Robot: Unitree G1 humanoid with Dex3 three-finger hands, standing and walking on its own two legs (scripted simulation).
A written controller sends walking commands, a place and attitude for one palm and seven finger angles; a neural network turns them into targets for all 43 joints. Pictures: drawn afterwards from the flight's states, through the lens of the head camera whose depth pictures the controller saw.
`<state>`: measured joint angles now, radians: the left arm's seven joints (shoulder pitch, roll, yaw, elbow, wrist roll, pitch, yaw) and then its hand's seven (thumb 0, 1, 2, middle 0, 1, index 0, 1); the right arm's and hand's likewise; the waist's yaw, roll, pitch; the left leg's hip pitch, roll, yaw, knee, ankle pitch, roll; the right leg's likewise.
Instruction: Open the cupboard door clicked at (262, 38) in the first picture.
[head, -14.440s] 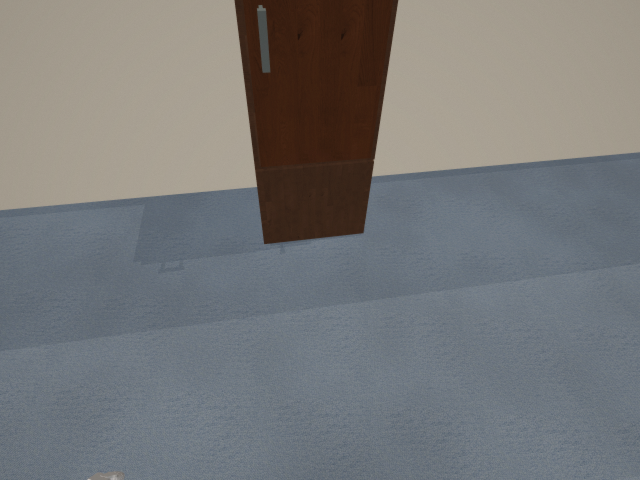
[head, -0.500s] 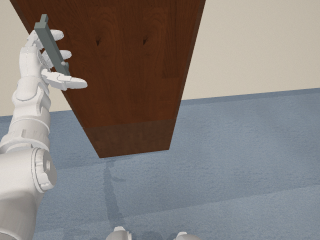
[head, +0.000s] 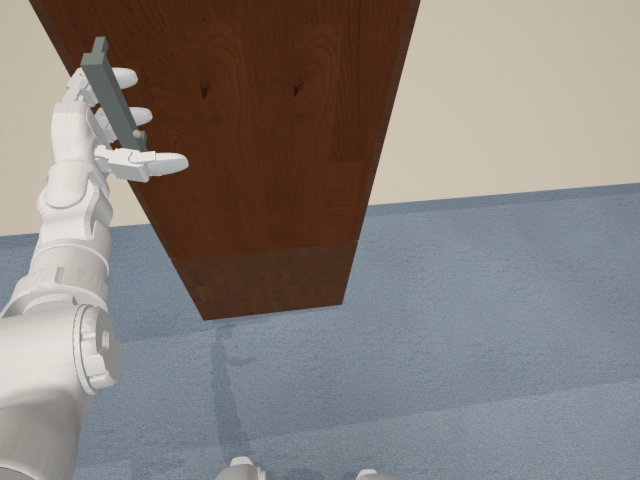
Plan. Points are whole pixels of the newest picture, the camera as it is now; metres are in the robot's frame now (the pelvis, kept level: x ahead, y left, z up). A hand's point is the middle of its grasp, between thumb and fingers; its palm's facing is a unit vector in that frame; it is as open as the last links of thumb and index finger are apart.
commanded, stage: close the thumb around the handle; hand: left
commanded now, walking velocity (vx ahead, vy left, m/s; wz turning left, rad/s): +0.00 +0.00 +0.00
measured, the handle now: (122, 106) +0.56 +0.23 +0.13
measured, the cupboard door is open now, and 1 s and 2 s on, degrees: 0 9 41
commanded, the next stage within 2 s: pull the door open along its arc in 0.50 s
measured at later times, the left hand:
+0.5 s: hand (135, 135) +0.50 +0.20 +0.13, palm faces +0.12 -0.99 +0.00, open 5.9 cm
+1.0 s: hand (138, 167) +0.45 +0.19 +0.13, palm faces +0.06 -1.00 +0.01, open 6.1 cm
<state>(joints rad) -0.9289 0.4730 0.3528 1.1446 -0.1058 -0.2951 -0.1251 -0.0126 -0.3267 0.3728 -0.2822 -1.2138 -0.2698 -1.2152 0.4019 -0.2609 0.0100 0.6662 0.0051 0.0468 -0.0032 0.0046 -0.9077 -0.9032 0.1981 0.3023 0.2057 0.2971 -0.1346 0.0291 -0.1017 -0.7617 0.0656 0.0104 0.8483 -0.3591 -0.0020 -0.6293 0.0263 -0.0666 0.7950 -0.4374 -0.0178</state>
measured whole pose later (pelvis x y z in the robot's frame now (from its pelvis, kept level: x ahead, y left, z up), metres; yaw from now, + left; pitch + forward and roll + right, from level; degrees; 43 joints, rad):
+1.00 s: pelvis +0.01 +0.00 +0.01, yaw -2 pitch +12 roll -1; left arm -0.56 0.37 0.36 0.77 -0.19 -0.23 -0.18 0.00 0.71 0.76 -0.34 -1.33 -0.31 -1.31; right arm 0.40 -0.26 0.01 0.59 0.04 0.08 -0.01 0.01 -0.91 -0.90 0.20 0.30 0.21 0.30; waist -0.10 0.04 -0.12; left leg -0.62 0.07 0.06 0.77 -0.35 0.00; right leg -0.52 0.03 -0.02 0.73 -0.42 -0.01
